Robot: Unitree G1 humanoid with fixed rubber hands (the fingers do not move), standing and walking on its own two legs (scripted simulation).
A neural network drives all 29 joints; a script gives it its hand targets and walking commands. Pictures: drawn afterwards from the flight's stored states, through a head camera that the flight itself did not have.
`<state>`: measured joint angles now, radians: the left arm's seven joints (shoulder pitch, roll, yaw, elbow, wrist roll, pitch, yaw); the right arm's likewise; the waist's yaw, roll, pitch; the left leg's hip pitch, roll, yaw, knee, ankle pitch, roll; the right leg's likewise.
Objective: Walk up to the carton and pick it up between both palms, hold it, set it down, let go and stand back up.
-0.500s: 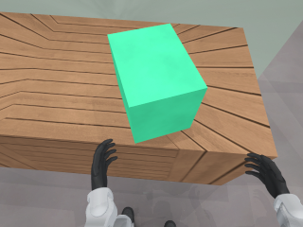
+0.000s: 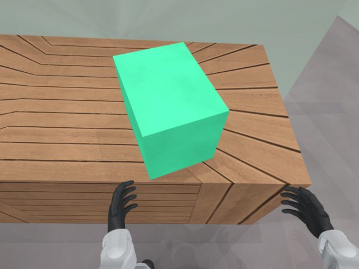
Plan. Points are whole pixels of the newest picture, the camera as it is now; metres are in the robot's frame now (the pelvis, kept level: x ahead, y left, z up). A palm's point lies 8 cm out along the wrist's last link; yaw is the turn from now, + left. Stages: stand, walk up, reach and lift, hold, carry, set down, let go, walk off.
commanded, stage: set down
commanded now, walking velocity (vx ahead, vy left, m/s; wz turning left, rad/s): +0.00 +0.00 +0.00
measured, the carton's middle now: (166, 111) +0.55 +0.07 -0.06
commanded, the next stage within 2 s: let go in 1.78 s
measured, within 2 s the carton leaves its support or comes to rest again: neither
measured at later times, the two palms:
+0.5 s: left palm (104, 232) +0.21 +0.18 -0.05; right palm (292, 219) +0.26 -0.25 -0.07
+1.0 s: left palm (99, 236) +0.20 +0.19 -0.05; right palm (294, 240) +0.21 -0.25 -0.07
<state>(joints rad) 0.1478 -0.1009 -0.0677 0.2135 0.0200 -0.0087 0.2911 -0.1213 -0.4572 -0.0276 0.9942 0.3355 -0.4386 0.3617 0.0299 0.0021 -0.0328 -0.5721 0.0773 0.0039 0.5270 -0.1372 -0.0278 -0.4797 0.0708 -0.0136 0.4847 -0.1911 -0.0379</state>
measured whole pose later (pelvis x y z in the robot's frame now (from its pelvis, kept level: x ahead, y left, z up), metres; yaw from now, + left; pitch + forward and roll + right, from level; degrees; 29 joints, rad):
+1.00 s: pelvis +0.02 +0.00 +0.00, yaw +1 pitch +4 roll -1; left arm 0.23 0.08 -0.07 0.33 0.02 -0.02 0.14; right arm 0.04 -0.29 -0.02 0.91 0.21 -0.34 0.16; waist 0.03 -0.01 0.02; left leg -0.40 0.06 0.00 0.53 -0.19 -0.03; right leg -0.31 0.05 -0.01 0.48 -0.25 -0.03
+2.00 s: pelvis +0.02 +0.00 +0.01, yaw +1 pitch +1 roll -1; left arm 0.19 0.21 -0.07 0.37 0.02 0.10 0.04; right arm 0.04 -0.18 -0.02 0.83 0.05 -0.27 0.02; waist 0.01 -0.01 0.09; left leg -0.34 0.05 0.00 0.51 -0.19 -0.02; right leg -0.26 0.04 -0.01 0.48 -0.25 -0.03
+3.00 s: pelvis +0.03 +0.00 +0.01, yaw +1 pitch +2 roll -1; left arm 0.29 0.31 -0.07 0.64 0.02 -0.04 0.02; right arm 0.18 -0.31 -0.02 0.83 -0.01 -0.03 0.01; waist 0.00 -0.01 -0.16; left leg -0.34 0.05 0.00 0.50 -0.20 -0.02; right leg -0.25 0.04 -0.01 0.48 -0.27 -0.03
